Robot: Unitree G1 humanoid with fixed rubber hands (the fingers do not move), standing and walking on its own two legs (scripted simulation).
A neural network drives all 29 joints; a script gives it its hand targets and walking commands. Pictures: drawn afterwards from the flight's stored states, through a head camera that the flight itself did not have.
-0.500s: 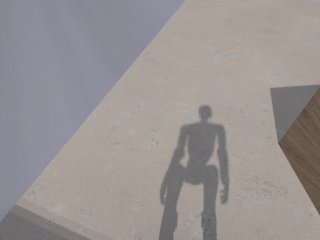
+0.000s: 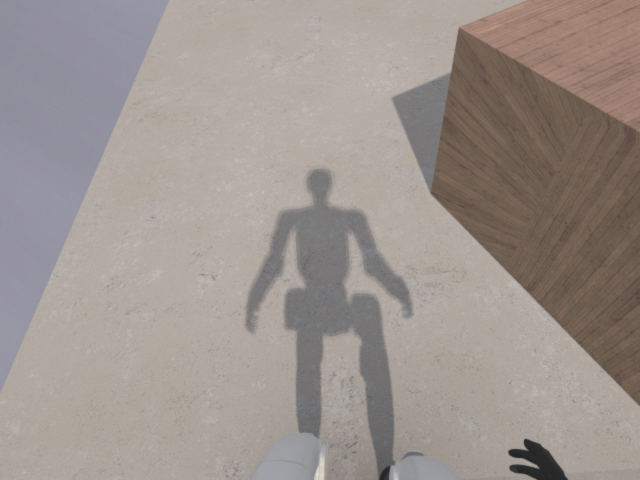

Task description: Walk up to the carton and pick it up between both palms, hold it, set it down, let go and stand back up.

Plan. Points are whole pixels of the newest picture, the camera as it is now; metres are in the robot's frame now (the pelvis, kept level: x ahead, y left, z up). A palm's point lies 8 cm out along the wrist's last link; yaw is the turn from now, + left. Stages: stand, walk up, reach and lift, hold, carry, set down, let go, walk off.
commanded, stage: walk up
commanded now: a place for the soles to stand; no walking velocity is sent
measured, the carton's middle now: out of the picture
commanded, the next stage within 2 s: none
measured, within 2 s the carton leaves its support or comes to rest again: neither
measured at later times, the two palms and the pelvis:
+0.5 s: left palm out of the picture +0.09 +0.16 -0.10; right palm out of the picture -0.07 -0.38 -0.14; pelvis -0.05 -0.10 -0.01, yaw -25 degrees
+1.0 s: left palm out of the picture +0.11 +0.02 -0.10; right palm out of the picture -0.08 -0.46 -0.10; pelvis -0.02 -0.20 +0.01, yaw -37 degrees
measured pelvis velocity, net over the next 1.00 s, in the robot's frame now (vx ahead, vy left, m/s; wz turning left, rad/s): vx -0.02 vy -0.20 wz -0.64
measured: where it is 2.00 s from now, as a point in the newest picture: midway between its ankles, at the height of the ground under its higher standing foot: outside the picture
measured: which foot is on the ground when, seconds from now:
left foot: up 0.00-0.14, down 0.16-0.50, up 0.52-1.00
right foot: down 0.00-0.20, up 0.22-0.46, down 0.48-1.00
